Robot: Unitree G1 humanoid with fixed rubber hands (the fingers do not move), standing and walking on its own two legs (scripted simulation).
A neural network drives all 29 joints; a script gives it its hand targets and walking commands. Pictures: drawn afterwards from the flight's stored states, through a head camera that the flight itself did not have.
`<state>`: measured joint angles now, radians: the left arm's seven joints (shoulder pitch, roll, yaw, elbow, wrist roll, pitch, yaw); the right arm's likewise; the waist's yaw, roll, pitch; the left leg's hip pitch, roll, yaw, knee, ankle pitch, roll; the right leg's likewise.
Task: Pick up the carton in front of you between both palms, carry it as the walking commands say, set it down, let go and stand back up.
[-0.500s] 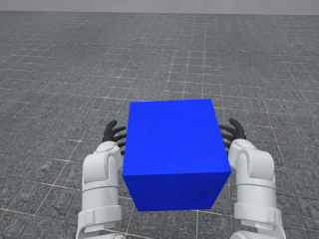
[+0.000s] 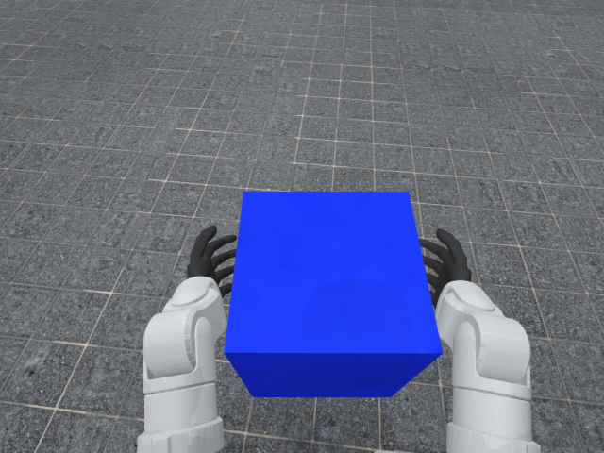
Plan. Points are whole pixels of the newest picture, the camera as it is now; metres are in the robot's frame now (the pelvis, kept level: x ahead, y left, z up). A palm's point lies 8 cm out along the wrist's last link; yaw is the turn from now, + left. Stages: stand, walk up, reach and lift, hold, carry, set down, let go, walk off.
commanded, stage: carry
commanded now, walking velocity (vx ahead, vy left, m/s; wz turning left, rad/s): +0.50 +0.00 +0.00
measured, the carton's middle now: (323, 303) +0.32 -0.01 +0.00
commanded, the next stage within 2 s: none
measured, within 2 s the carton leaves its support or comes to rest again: neither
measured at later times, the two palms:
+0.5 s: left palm (242, 157) +0.54 +0.12 +0.07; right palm (423, 148) +0.57 -0.18 +0.07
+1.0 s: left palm (231, 60) +0.90 +0.18 +0.05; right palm (363, 57) +0.90 -0.12 +0.06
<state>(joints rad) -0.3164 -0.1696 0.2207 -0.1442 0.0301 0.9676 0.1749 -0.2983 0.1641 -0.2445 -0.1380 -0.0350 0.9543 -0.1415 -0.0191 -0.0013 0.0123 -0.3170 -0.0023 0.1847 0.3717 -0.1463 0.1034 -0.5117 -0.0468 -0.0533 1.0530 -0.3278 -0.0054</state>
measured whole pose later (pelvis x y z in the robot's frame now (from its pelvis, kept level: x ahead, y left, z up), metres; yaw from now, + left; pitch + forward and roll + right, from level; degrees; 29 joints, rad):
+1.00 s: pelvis +0.67 +0.02 -0.02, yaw +1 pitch +3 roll +0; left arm 0.06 -0.13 0.06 -0.49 0.01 1.15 0.17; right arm 0.05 0.13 -0.03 -0.47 -0.01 1.15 -0.16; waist -0.01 -0.03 -0.07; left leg -0.45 0.05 0.25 0.53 -0.13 0.09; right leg -0.20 -0.08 -0.04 1.09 -0.42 0.01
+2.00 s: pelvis +1.15 +0.02 -0.01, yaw +3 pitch +3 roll +0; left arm 0.03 -0.13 0.05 -0.48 0.02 1.17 0.15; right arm 0.05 0.13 -0.04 -0.49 -0.02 1.18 -0.15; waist 0.00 -0.01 -0.15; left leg -0.25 0.07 0.16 0.50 -0.29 -0.01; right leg -0.24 -0.05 -0.20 0.50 -0.30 -0.02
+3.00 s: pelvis +1.13 +0.03 -0.01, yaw +2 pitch +2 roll +0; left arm -0.22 -0.14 0.18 0.14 0.22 0.72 0.03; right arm -0.21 0.14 -0.17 0.13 -0.22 0.73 -0.02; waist 0.00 0.00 -0.07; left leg -0.26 0.06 0.17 0.50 -0.27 0.00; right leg -0.26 -0.06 -0.19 0.50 -0.27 -0.02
